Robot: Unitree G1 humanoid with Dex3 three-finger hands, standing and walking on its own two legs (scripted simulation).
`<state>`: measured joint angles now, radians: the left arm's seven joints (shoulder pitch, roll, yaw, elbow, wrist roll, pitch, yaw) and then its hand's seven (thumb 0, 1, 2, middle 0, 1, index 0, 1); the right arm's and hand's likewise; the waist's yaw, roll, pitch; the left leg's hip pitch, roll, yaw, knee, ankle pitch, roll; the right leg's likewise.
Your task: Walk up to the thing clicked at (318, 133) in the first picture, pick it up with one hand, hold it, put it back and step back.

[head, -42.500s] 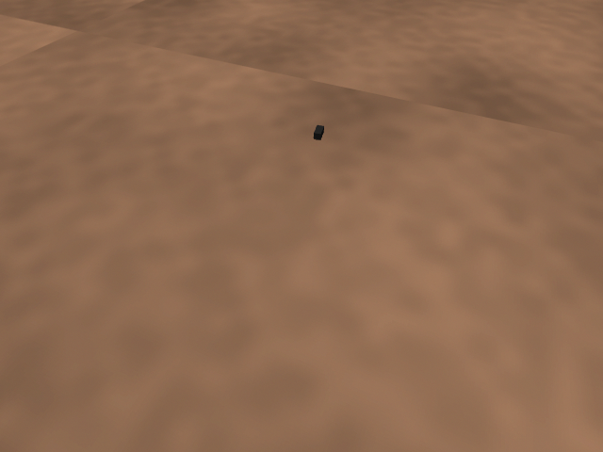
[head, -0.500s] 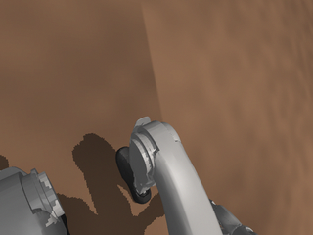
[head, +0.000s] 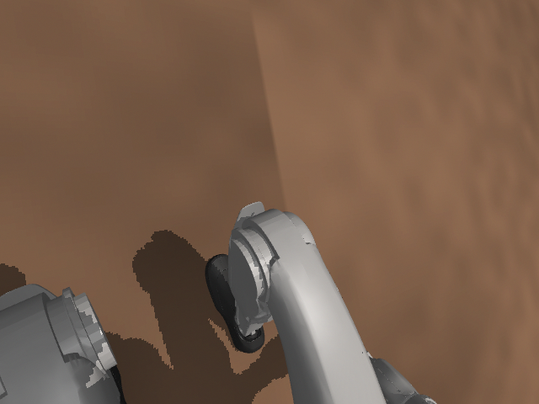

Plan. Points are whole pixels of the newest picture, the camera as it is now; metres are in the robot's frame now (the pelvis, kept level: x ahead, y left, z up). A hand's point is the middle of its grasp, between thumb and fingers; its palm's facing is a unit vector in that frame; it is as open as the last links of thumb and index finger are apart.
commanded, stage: withdraw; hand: left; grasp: from above
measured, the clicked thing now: out of the picture +0.50 +0.33 -0.29
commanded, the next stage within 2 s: home in 0.74 s
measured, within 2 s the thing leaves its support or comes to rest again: neither
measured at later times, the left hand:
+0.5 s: hand out of the picture +0.46 +0.34 -0.10, palm faces -0.56 -0.17 -0.81, open 12.1 cm
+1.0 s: hand out of the picture +0.52 +0.36 -0.10, palm faces -0.31 -0.10 -0.94, open 11.9 cm
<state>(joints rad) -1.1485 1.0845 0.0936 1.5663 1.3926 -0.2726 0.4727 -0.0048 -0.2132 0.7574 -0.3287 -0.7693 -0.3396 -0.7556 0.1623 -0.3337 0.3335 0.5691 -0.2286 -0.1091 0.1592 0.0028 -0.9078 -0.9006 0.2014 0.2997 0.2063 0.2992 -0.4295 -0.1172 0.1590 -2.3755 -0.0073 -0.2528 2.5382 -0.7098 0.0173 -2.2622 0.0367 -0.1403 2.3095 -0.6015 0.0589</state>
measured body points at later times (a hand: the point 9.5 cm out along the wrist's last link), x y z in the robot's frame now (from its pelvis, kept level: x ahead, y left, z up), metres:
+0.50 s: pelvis -0.01 -0.01 +0.05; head +0.24 +0.09 +0.41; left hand +0.48 +0.34 -0.06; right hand +0.07 -0.28 -0.04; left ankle +0.06 +0.12 -0.27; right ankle +0.13 -0.13 -0.27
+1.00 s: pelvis +0.00 +0.00 +0.02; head +0.25 +0.10 +0.38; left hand +0.54 +0.36 -0.05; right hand +0.06 -0.25 -0.07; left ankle +0.06 +0.12 -0.27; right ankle +0.13 -0.13 -0.27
